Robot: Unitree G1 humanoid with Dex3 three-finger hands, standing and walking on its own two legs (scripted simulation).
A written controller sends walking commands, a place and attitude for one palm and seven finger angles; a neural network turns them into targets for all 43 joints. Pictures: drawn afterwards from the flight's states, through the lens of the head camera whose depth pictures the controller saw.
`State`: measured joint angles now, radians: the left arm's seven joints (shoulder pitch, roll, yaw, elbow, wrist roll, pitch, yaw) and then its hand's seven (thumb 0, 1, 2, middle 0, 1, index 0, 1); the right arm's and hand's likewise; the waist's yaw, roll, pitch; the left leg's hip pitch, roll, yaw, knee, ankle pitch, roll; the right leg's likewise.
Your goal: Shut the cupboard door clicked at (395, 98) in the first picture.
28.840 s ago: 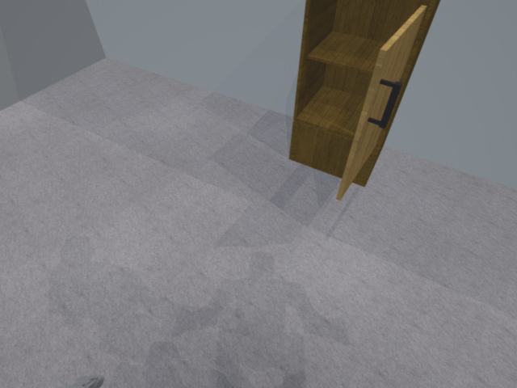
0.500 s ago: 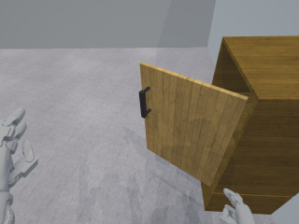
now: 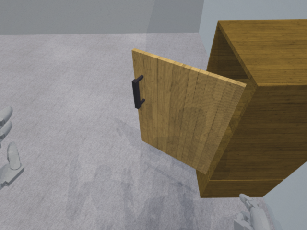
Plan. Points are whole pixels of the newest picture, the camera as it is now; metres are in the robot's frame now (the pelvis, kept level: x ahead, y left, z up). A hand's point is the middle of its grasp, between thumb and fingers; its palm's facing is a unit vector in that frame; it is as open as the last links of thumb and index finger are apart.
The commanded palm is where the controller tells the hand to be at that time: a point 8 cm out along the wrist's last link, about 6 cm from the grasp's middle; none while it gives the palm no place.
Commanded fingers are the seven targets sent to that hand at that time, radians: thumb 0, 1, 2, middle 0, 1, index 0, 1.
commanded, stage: step back with the hand held close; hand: left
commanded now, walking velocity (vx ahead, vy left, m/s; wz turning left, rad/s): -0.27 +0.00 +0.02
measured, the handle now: (139, 92) +0.65 +0.10 -0.04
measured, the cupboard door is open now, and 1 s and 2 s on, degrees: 57 57 57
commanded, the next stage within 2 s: stop stepping back and stand still in 1.58 s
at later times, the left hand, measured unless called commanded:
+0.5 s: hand out of the picture +0.13 +0.28 +0.16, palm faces +0.46 -0.76 -0.46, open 7.4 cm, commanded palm +0.07 +0.31 +0.18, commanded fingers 0.00 0.90 0.90 -0.20 -0.30 -0.20 -0.30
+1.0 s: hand out of the picture +0.07 +0.30 +0.18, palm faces +0.53 -0.71 -0.47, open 7.4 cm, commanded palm +0.00 +0.32 +0.18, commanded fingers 0.00 0.90 0.90 -0.20 -0.30 -0.20 -0.30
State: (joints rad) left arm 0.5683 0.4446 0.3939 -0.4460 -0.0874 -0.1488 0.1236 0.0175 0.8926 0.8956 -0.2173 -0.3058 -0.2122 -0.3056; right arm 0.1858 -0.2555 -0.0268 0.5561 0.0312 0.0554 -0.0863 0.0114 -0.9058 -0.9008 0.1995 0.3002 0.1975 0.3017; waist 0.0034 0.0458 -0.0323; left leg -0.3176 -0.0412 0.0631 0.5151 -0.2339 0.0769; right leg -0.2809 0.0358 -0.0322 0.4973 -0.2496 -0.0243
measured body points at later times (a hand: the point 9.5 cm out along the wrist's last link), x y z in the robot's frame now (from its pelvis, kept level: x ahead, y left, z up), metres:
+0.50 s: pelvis -0.07 +0.01 -0.02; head -0.06 +0.03 +0.43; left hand +0.10 +0.32 +0.18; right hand +0.10 -0.23 -0.10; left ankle +0.02 +0.07 -0.74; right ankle +0.00 -0.10 -0.74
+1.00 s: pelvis -0.11 +0.01 -0.02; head -0.10 +0.04 +0.43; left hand +0.03 +0.34 +0.20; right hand +0.06 -0.22 -0.10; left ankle +0.02 +0.07 -0.74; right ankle -0.16 -0.12 -0.73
